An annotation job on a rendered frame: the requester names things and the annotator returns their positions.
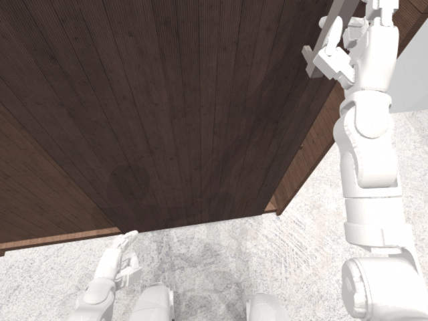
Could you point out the left robot hand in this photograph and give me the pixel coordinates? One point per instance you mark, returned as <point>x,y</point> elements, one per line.
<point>123,271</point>

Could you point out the robot right forearm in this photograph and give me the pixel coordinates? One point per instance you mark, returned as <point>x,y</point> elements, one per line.
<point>370,175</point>

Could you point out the robot left thigh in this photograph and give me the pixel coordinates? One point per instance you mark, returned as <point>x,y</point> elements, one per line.
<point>156,303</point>

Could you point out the right robot upper arm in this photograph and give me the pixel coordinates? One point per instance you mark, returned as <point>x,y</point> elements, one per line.
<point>383,289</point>

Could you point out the robot left forearm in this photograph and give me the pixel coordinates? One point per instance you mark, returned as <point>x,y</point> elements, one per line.
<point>96,302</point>

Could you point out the robot right thigh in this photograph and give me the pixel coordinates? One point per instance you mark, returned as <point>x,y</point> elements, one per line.
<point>265,307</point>

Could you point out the robot thigh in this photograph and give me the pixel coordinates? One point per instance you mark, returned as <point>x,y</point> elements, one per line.
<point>265,307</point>
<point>156,303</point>

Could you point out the wardrobe door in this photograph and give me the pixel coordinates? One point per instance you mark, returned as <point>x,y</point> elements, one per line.
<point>37,198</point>
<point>166,113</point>

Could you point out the right robot hand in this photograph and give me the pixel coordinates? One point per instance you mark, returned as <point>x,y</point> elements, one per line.
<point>373,49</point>

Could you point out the handle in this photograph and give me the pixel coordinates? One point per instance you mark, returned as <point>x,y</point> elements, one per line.
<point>342,8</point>

